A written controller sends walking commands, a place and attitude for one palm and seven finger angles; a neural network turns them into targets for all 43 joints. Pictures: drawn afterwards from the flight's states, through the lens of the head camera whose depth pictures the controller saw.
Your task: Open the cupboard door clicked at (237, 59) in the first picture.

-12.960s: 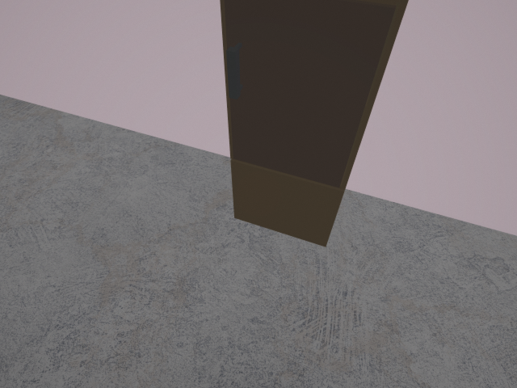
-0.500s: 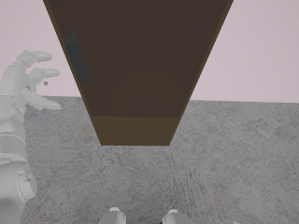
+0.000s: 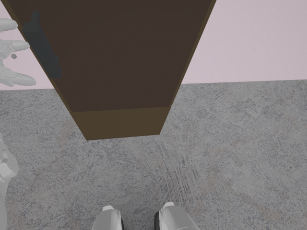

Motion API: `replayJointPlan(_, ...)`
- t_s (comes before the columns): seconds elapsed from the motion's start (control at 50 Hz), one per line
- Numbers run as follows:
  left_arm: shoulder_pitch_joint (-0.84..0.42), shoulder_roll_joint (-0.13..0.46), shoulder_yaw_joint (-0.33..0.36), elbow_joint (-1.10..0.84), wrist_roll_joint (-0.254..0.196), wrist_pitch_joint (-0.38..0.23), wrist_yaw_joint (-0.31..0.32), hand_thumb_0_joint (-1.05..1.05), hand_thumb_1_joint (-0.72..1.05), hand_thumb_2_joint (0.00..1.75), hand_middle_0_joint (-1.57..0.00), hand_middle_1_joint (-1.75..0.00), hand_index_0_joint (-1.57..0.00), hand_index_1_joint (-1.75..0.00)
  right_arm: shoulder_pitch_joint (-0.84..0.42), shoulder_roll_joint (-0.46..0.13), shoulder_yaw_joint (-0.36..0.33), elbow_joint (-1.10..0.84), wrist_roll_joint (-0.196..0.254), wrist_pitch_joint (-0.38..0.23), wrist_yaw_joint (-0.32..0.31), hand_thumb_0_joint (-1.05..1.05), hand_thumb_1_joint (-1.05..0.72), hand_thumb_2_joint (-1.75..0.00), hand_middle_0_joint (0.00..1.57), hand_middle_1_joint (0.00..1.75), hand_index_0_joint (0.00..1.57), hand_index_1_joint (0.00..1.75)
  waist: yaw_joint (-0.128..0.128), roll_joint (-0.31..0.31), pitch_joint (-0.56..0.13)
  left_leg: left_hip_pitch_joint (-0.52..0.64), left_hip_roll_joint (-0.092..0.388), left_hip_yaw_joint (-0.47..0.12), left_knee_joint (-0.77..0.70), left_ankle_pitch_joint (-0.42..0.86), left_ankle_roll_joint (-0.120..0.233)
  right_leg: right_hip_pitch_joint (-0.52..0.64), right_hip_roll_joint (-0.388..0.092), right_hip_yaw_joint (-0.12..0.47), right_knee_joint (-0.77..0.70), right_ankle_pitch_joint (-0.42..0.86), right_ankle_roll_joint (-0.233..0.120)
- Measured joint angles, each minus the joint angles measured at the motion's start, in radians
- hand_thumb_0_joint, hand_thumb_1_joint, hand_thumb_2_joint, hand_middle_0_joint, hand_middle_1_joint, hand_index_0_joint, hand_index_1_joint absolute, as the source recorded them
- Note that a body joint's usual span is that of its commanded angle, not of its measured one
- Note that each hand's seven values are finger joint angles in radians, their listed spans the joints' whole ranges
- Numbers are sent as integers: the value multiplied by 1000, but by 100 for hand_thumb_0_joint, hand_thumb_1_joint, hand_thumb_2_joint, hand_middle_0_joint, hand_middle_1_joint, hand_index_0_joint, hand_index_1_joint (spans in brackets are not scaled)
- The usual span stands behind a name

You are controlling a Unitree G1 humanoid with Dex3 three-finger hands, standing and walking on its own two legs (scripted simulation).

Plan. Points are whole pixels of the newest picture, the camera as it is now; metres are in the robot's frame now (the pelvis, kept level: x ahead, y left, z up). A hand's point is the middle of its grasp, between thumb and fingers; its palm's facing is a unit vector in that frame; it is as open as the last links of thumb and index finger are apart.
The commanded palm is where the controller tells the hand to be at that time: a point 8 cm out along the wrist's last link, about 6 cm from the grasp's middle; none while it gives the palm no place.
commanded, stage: move the hooked fingers beside the handle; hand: left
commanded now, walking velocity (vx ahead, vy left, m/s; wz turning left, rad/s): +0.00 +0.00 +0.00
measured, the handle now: (46, 47) +0.55 +0.22 +0.10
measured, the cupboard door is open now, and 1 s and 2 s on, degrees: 0 0 0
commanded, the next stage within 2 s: slide the fingers in behind the handle in 0.68 s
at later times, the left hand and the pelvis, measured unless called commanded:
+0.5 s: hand (9, 63) +0.49 +0.28 +0.10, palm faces +0.02 -1.00 +0.00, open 13.9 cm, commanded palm +0.47 +0.32 +0.10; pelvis +0.01 +0.01 +0.00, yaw +1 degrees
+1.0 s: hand (21, 61) +0.50 +0.26 +0.10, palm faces +0.02 -1.00 +0.00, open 13.9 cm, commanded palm +0.48 +0.30 +0.10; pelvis +0.00 +0.00 +0.00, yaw +0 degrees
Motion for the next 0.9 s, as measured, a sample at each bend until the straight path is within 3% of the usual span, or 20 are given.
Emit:
replayJointPlan(0.12,49,-8,15,-26,-6,1,-8,-1,-49,30,-30,-120,-30,-120,8,7,-1,-18,0,20,9,0,-90,-90,20,30,20,30,9,1,-4,9,2,7,-4,-9,4,8,2,8,-8,-3,5)
replayJointPlan(0.52,90,-95,-49,-80,-35,-14,16,-1,-50,30,-30,-120,-30,-120,-56,15,-6,-28,2,29,18,0,-90,-90,20,30,20,30,45,-1,-23,45,-11,-7,-2,-21,8,57,-8,-5,-17,-16,11)
replayJointPlan(0.9,25,-66,-60,-34,-20,-13,29,-1,-50,30,-30,-120,-30,-120,-26,7,1,-2,0,18,8,0,-90,-90,20,30,20,30,22,4,-4,4,-9,-15,15,-9,3,15,-6,-12,6,-10,3)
